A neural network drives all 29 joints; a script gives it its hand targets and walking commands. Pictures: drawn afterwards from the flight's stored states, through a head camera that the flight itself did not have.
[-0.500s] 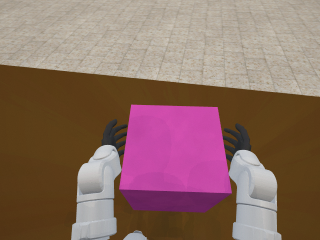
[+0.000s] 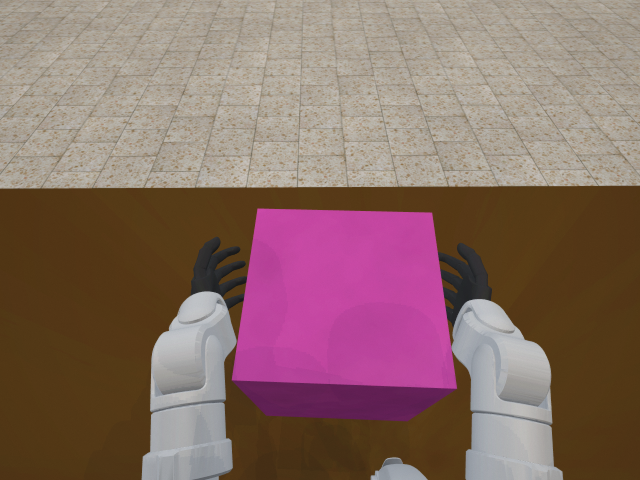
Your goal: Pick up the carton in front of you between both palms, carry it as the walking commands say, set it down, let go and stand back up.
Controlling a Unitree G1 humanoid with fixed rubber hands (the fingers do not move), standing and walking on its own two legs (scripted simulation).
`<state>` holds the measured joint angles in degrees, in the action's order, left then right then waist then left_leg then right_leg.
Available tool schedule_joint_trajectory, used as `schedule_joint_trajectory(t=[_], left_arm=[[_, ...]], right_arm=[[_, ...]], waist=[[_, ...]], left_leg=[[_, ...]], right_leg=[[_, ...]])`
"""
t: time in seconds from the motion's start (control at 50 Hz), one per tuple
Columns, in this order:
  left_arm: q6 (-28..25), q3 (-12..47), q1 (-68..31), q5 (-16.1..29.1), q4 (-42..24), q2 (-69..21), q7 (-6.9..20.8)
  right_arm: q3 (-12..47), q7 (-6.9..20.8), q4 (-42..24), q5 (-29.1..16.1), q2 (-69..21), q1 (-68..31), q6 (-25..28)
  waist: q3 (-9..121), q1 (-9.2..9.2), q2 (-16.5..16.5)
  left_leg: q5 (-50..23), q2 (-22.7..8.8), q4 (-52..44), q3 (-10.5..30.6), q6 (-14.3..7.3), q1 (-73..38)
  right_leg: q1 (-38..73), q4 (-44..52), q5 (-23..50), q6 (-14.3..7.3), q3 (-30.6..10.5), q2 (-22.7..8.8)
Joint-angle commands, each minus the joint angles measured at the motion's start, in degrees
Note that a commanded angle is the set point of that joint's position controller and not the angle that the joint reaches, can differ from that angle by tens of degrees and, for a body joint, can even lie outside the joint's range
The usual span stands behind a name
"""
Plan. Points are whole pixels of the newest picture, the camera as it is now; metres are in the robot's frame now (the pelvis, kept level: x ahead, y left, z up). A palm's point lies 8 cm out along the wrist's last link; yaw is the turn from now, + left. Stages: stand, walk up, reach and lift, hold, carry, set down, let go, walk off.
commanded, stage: carry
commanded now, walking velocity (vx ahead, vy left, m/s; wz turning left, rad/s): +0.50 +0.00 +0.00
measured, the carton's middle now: (339, 325) +0.33 -0.02 +0.00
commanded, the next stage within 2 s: none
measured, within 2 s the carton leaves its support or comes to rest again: neither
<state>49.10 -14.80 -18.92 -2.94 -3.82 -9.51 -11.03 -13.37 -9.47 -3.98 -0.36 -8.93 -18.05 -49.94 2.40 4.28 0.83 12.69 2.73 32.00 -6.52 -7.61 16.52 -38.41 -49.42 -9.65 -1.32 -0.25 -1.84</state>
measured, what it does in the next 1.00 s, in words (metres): goes down: right foot 0.05 m lower, then left foot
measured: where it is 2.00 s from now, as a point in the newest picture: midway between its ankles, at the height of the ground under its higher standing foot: (312, 248)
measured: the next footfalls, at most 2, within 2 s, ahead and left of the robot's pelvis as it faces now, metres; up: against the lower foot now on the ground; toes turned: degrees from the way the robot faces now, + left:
right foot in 0.18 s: +0.27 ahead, -0.09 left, -0.05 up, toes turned -2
left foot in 0.52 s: +0.46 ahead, +0.12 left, -0.08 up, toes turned +3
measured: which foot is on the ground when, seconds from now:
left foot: down 0.00-0.18, up 0.20-0.50, down 0.52-0.96, up 0.98-1.00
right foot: up 0.00-0.16, down 0.18-0.54, up 0.56-0.94, down 0.96-1.00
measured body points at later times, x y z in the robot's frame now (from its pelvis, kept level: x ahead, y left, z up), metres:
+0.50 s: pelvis +0.33 +0.01 -0.07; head +0.34 +0.01 +0.38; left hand +0.65 +0.19 +0.02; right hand +0.67 -0.13 +0.01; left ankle +0.41 +0.12 -0.79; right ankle +0.24 -0.09 -0.78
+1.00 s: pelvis +0.66 +0.01 -0.14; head +0.66 +0.00 +0.31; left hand +1.00 +0.17 -0.03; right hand +1.00 -0.15 -0.03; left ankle +0.45 +0.11 -0.78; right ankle +0.75 -0.04 -0.86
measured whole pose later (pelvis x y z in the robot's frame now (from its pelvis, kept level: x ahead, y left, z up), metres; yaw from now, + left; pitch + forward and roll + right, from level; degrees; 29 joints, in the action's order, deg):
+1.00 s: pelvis +0.66 +0.01 -0.14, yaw +3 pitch +5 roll +2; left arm 50.9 -14.1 -21.8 -3.9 -1.8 -7.7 -11.6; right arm -11.7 -12.1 -2.3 1.1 -6.6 -21.7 -52.2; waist 7.2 2.6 -0.4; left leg 30.6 1.9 57.4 -2.0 -1.9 12.0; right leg -29.0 -32.5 0.0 -5.9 5.0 1.5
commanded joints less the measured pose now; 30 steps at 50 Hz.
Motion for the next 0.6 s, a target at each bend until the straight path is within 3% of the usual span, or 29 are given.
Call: schedule_joint_trajectory(t=[0.0, 0.02, 0.04, 0.06, 0.08, 0.1, 0.12, 0.14, 0.16, 0.18, 0.2, 0.22, 0.24, 0.26, 0.28, 0.3, 0.32, 0.34, 0.36, 0.38, 0.4, 0.42, 0.46, 0.48, 0.5, 0.52, 0.54, 0.56, 0.58], left_arm=[[-0.2, 35.0, -28.8, 6.3, -4.0, -38.9, -0.1], [0.2, 34.7, -28.4, 7.2, -5.2, -39.2, -0.1], [0.8, 34.6, -28.6, 7.4, -3.8, -37.5, -0.5], [1.0, 34.9, -26.3, 6.8, -4.5, -37.2, -0.5], [2.0, 33.1, -25.3, 6.3, -1.8, -35.0, -0.6], [2.3, 32.8, -24.6, 6.3, -2.1, -34.0, -0.6], [2.8, 31.5, -22.6, 6.3, -0.4, -33.4, -0.8], [2.8, 31.5, -25.8, 5.6, -3.0, -32.6, -1.1], [3.3, 30.4, -23.2, 5.4, -1.3, -31.1, -1.5], [3.7, 29.8, -24.3, 6.0, -0.3, -29.7, -1.8], [4.3, 30.6, -25.1, 6.7, 0.2, -29.7, -1.9], [4.0, 31.3, -27.6, 8.1, -2.8, -33.2, -1.6], [3.8, 33.6, -31.2, 9.8, -4.1, -36.5, -0.9], [4.1, 35.4, -34.2, 10.4, -3.0, -39.2, -0.3], [3.8, 36.6, -35.6, 11.4, -2.5, -42.0, 0.4], [3.2, 38.3, -36.2, 11.6, -1.2, -43.4, 1.0], [2.2, 38.9, -38.4, 13.3, -3.8, -44.5, 1.7], [1.8, 39.2, -38.3, 13.8, -2.0, -45.3, 2.2], [1.1, 39.8, -38.9, 13.6, -3.9, -44.3, 2.3], [0.7, 40.0, -36.8, 13.8, -2.9, -44.1, 2.1], [0.3, 40.5, -37.3, 14.4, -4.1, -44.1, 1.9], [0.2, 39.0, -35.5, 12.8, -3.3, -42.6, 1.6], [0.5, 39.0, -33.0, 12.2, -2.6, -41.2, 1.0], [0.4, 38.3, -31.3, 12.1, -2.5, -41.2, 0.6], [0.9, 39.0, -30.6, 11.8, -1.7, -40.4, 0.3], [1.2, 37.6, -28.5, 10.5, -0.4, -39.5, 0.2], [2.0, 38.1, -28.3, 9.4, 0.2, -38.6, -0.2], [2.5, 36.9, -30.0, 9.4, -0.8, -37.6, -0.5], [2.8, 37.7, -30.3, 11.8, -0.8, -40.7, -0.3]], right_arm=[[38.1, 0.0, -5.9, -9.2, -40.8, -30.5, 0.9], [37.7, -0.1, -6.0, -9.2, -39.7, -30.0, 0.6], [37.3, -0.2, -5.1, -9.3, -38.9, -29.3, 0.4], [37.3, -0.6, -7.9, -9.8, -38.3, -31.5, 0.4], [36.2, -1.4, -5.7, -8.3, -36.3, -30.1, -0.3], [36.4, -2.0, -5.3, -7.4, -35.5, -30.0, -0.7], [36.1, -2.2, -3.9, -8.2, -35.5, -28.8, -1.4], [35.1, -2.4, -1.0, -7.5, -36.1, -26.5, -2.0], [34.4, -2.6, -3.2, -8.2, -35.6, -30.3, -2.5], [33.5, -3.0, -1.2, -7.1, -34.7, -29.8, -3.1], [32.0, -3.0, -0.2, -7.0, -34.8, -27.9, -3.7], [32.0, -2.9, -2.2, -7.3, -36.7, -28.8, -3.9], [31.6, -2.5, -1.8, -7.9, -38.8, -31.7, -3.7], [30.0, -2.3, 0.3, -5.9, -39.9, -31.4, -3.3], [29.6, -2.0, 0.4, -4.9, -40.9, -33.2, -3.0], [29.2, -1.6, -0.7, -4.3, -41.4, -34.7, -2.1], [29.8, -1.2, 0.0, -4.6, -42.4, -34.1, -1.3], [31.1, -0.9, -1.6, -4.7, -43.7, -36.4, -0.5], [30.5, -1.1, 0.5, -4.1, -44.3, -35.0, -0.2], [30.8, -1.3, -0.7, -3.7, -42.8, -34.2, 0.4], [31.1, -1.6, -2.0, -3.7, -42.1, -33.4, 1.1], [31.4, -1.8, -1.3, -3.1, -41.7, -32.9, 0.9], [31.8, -1.7, -3.0, -4.2, -40.2, -32.1, 1.2], [32.1, -1.7, -3.3, -4.1, -38.2, -30.2, 0.9], [30.9, -1.7, -2.2, -4.1, -37.5, -27.9, 0.8], [30.9, -2.0, -2.1, -3.6, -35.3, -27.9, 0.5], [29.0, -2.4, 0.8, -2.2, -33.7, -25.6, 0.2], [28.4, -2.5, 2.1, -1.9, -33.7, -23.9, -0.5], [29.4, -2.5, -2.1, -3.5, -34.5, -26.4, -0.6]], waist=[[18.3, 0.36, 4.8], [18.1, 0.32, 4.1], [16.9, 1.29, 4.8], [16.5, 1.07, 6.0], [16.3, 0.78, 5.2], [17.1, -0.35, 3.8], [19.3, -3.17, 2.2], [21.4, -4.79, 2.2], [26.4, -7.18, -6.4], [28.5, -6.43, -16.0], [28.7, -8.08, -13.5], [27.2, -9.12, -9.7], [24.7, -8.77, -4.9], [20.3, -7.53, 0.9], [19.5, -6.78, -0.9], [18.6, -6.34, -2.1], [19.5, -6.73, -4.6], [19.7, -7.29, -8.5], [21.1, -7.05, -9.7], [20.3, -7.95, -8.3], [20.8, -9.0, -9.5], [21.0, -8.44, -10.5], [19.7, -7.4, -4.8], [20.7, -7.34, -6.2], [23.7, -4.81, -4.2], [26.7, -3.95, 1.6], [28.3, -1.81, 13.6], [27.6, -0.07, 16.4], [26.1, 0.01, 14.7]], left_leg=[[-37.5, -11.0, -4.6, 10.1, -2.7, -17.0], [-35.0, -9.4, -5.2, 8.4, -2.4, -14.3], [-31.8, -9.5, -3.9, 9.4, -2.8, -16.7], [-33.1, -8.8, -2.0, 8.1, -2.0, -16.8], [-29.6, -9.1, 1.2, 7.9, -1.5, -16.4], [-32.6, -9.1, 7.1, 7.2, -0.8, -15.9], [-33.0, -7.6, 13.7, 4.9, 0.8, -13.6], [-29.1, -6.8, 20.7, 3.7, 2.0, -5.6], [-4.5, -4.1, 34.1, 2.9, 3.8, 6.6], [22.5, 0.9, 46.0, 6.0, 5.4, 21.3], [23.8, 2.2, 54.9, 8.2, 6.0, 28.7], [21.1, -0.7, 52.9, 9.4, 4.6, 32.3], [19.3, -2.5, 49.0, 9.8, 4.4, 32.0], [16.9, -4.4, 43.1, 10.2, 4.2, 29.4], [17.0, -4.7, 36.8, 9.5, 4.3, 23.1], [18.7, -4.8, 28.8, 8.5, 4.2, 19.8], [15.8, -3.9, 25.4, 5.9, 4.5, 17.6], [13.1, -4.0, 22.3, 4.8, 4.6, 14.9], [9.7, -3.3, 19.2, 4.4, 4.4, 15.1], [7.4, -2.9, 14.8, 2.7, 4.3, 13.9], [1.9, -3.0, 10.9, 3.6, 4.5, 14.6], [-1.6, -2.2, 7.8, 2.0, 4.6, 12.6], [-10.6, -0.3, -2.5, -1.0, 4.9, 6.0], [-14.4, -0.3, -5.7, -1.0, 4.8, 1.5], [-15.3, -2.0, -4.7, 0.8, 3.5, -7.8], [-23.6, -11.2, -1.1, 12.5, 0.1, -18.2], [-36.8, -21.9, -2.4, 30.5, -4.5, -27.5], [-35.1, -22.5, -2.6, 37.6, -8.9, -31.7], [-30.7, -24.6, -2.5, 38.9, -10.3, -31.8]], right_leg=[[1.9, 10.2, 10.9, -1.0, 4.8, 2.9], [5.7, 13.7, 15.4, -1.7, 5.8, 3.5], [5.7, 16.4, 14.9, -2.0, 6.5, 3.7], [6.4, 20.0, 19.4, -2.8, 6.4, 3.9], [9.5, 22.8, 22.2, -3.4, 7.2, 3.4], [14.7, 25.6, 23.3, -4.2, 8.0, 4.6], [23.2, 28.5, 23.5, -4.7, 9.2, 4.9], [33.2, 26.4, 23.3, -5.4, 7.1, 2.8], [46.8, 15.8, 44.1, -9.0, -7.7, -11.2], [56.6, 14.9, 49.4, -14.2, -26.3, -21.1], [56.2, 18.8, 29.3, -21.1, -34.1, -22.8], [54.0, 20.3, 16.1, -19.5, -34.5, -20.6], [47.8, 22.5, 8.5, -18.0, -32.2, -18.7], [39.2, 23.8, 8.4, -16.1, -25.9, -16.1], [31.3, 25.1, 5.0, -14.3, -20.7, -14.3], [27.2, 24.7, 4.8, -14.1, -20.9, -13.5], [26.2, 24.7, 7.9, -14.7, -17.7, -13.2], [25.0, 24.3, 10.6, -14.8, -14.6, -12.4], [27.3, 24.0, 11.7, -13.8, -13.1, -11.8], [28.0, 23.5, 13.6, -12.6, -12.4, -11.9], [30.1, 20.9, 16.4, -11.5, -9.8, -10.0], [30.6, 19.4, 18.0, -10.2, -7.2, -9.0], [29.5, 15.1, 21.6, -7.9, -3.7, -6.8], [28.1, 11.0, 19.2, -6.8, -1.4, -5.6], [25.1, 4.5, 18.9, -4.8, 0.6, -4.5], [15.6, -5.2, 7.9, -1.5, 2.4, -1.4], [3.5, -14.6, -18.2, 0.2, 2.5, 3.9], [-4.9, -22.0, -24.0, 0.0, 0.5, 6.2], [-12.0, -25.9, -26.2, -0.5, -0.5, 4.6]])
